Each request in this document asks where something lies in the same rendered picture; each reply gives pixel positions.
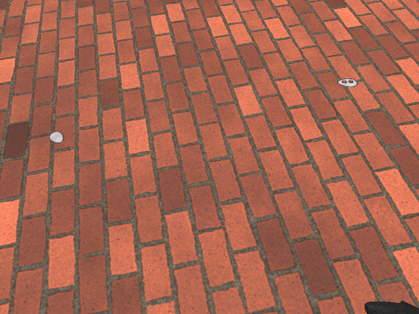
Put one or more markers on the robot right hand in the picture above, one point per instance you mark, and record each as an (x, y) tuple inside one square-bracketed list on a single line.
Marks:
[(390, 308)]

